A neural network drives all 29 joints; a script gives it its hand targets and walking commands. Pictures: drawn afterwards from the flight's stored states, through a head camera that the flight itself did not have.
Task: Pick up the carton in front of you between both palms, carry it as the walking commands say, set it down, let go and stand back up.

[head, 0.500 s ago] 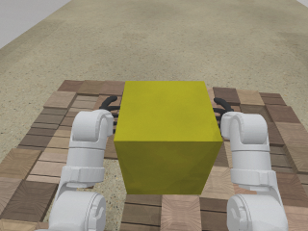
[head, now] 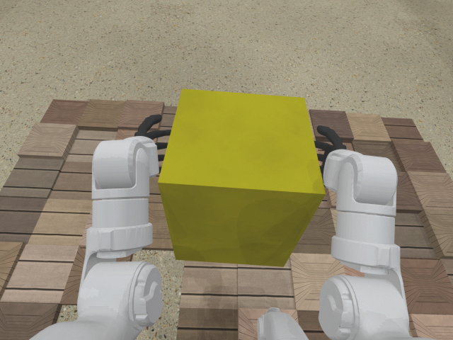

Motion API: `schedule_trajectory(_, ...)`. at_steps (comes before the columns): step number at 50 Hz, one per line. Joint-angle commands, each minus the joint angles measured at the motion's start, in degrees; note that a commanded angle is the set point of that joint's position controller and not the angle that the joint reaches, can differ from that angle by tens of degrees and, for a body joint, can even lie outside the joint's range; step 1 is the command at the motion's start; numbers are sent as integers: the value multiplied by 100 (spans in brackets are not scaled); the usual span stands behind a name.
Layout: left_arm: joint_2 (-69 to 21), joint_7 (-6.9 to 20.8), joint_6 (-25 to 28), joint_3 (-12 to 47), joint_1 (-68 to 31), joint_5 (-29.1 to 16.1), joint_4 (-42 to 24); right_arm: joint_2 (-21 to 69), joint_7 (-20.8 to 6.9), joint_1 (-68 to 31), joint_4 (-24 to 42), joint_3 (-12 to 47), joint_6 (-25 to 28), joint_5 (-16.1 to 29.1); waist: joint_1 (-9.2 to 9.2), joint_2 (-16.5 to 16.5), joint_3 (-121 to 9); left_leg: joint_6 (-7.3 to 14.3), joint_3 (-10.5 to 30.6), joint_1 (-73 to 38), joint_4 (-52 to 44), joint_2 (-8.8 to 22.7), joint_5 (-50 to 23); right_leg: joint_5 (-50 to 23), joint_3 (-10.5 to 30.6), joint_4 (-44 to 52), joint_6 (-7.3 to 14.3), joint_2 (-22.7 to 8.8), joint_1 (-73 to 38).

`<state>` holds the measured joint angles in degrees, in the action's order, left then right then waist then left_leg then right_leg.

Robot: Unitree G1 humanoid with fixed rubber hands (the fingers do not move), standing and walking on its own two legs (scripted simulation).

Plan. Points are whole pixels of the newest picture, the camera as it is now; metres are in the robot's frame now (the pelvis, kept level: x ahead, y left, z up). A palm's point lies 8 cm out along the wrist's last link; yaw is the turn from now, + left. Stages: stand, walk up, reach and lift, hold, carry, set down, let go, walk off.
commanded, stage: carry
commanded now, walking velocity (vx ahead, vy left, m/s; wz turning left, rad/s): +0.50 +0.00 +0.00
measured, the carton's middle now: (236, 183) +0.38 -0.01 +0.04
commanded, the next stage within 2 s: none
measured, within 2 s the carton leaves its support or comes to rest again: neither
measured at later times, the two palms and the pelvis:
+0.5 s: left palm (163, 46) +0.69 +0.15 +0.12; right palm (293, 47) +0.71 -0.15 +0.11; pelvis +0.34 -0.03 +0.00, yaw +1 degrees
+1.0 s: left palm out of the picture +1.05 +0.11 +0.16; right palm out of the picture +1.02 -0.19 +0.16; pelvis +0.66 -0.01 +0.00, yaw -1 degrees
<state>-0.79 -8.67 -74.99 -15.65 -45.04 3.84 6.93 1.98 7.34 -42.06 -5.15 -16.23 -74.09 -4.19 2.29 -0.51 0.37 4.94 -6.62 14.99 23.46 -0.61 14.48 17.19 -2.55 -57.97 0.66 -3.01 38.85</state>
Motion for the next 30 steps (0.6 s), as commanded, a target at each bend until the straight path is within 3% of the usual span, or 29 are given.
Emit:
schedule_trajectory(1, -6652, 1213, 369, 3719, -3747, -2120, -443, 6502, -1511, -4665, 840, 3888, 271, 2738, 89, 749, -2740, 459, 1208, -2929, -413, 1358, -3122, -485, -171, 827, -16, 3, 726)
schedule_trajectory(6, -6477, 1233, 590, 4126, -3366, -2095, -768, 6278, -1517, -4086, 985, 4229, 528, 2655, 124, 921, -2528, 224, 382, -2728, -169, 996, -4357, -1798, -795, 2707, 169, 458, -549)
schedule_trajectory(8, -6376, 1294, 625, 4219, -3235, -2145, -808, 6142, -1490, -3788, 935, 4308, 595, 2562, 68, 1106, -2712, 64, 248, -2695, 458, 971, -4835, -2296, -703, 3288, 342, 490, -1430)
schedule_trajectory(9, -6335, 1338, 642, 4230, -3163, -2179, -821, 6104, -1482, -3680, 889, 4352, 633, 2511, -96, 1042, -2890, -57, 118, -2412, 1078, 945, -4799, -2410, -756, 3692, 389, 507, -2302)
schedule_trajectory(10, -6262, 1393, 672, 4219, -3063, -2213, -824, 6109, -1481, -3601, 844, 4421, 674, 2495, -349, 697, -2986, -142, 50, -1894, 1846, 807, -4270, -2976, -667, 4204, 380, 284, -3341)
schedule_trajectory(11, -6104, 1439, 720, 4168, -2917, -2129, -756, 6176, -1489, -3515, 801, 4450, 674, 2537, -458, -194, -3473, -372, 241, -30, 2734, 580, -2922, -3082, 55, 3550, 683, -260, -5498)
schedule_trajectory(12, -6060, 1467, 810, 4123, -2687, -2087, -568, 6185, -1505, -3691, 987, 4458, 663, 2564, -765, -1620, -3754, -680, 269, 2086, 4573, -196, 368, -3711, 2302, 3468, 1649, -1549, -6873)
schedule_trajectory(13, -6134, 1501, 830, 4170, -2519, -2180, -614, 6229, -1488, -3683, 937, 4556, 677, 2512, -679, -1270, -3743, -514, 855, 2534, 5334, -56, 1286, -3104, 2414, 3534, 1777, -1664, -6648)
schedule_trajectory(14, -6274, 1528, 857, 4285, -2692, -2293, -845, 6200, -1468, -3767, 1022, 4555, 708, 2550, -647, -711, -3485, -342, 960, 2538, 4884, 129, 1046, -3116, 2082, 3590, 1521, -1515, -6135)
schedule_trajectory(16, -6429, 1536, 890, 4459, -3196, -2542, -1339, 6235, -1401, -3857, 1187, 4546, 747, 2591, -618, -299, -3101, -306, 900, 2641, 3923, 400, 670, -2852, 1711, 3762, 1230, -1442, -5674)
schedule_trajectory(18, -6405, 1536, 889, 4538, -3339, -2707, -1613, 6201, -1316, -3627, 1254, 4559, 749, 2542, -609, -406, -3057, -413, 746, 2349, 3370, 364, 365, -2517, 1368, 3937, 1169, -1227, -5222)
schedule_trajectory(21, -6243, 1570, 820, 4622, -3353, -2853, -1795, 5951, -1173, -3286, 1327, 4450, 732, 2307, -660, -528, -2953, -520, 502, 2729, 2900, 302, 71, -2959, 1063, 3811, 1264, -1111, -5279)
schedule_trajectory(24, -6072, 1638, 723, 4609, -3136, -2878, -1492, 5629, -1098, -3027, 1113, 4305, 643, 2058, -728, -547, -2709, -524, 317, 2943, 2349, 261, -810, -3436, 732, 3663, 1199, -883, -5209)
schedule_trajectory(27, -5997, 1712, 675, 4497, -3002, -2813, -1002, 5412, -1138, -2911, 720, 4131, 561, 1870, -774, -490, -2254, -461, 21, 2468, 1088, 83, -1685, -3478, 394, 3651, 1006, -565, -4786)
schedule_trajectory(29, -6010, 1736, 680, 4414, -3092, -2786, -740, 5391, -1199, -3019, 550, 4030, 532, 1868, -676, -505, -1983, -321, -261, 1182, 275, -60, -2146, -3279, 203, 3851, 827, -549, -3899)
schedule_trajectory(30, -6034, 1739, 679, 4387, -3295, -2798, -705, 5390, -1219, -3107, 484, 3995, 523, 1898, -385, -567, -2181, -225, -509, 168, 198, -178, -2210, -3720, -170, 3206, 652, -471, -3531)
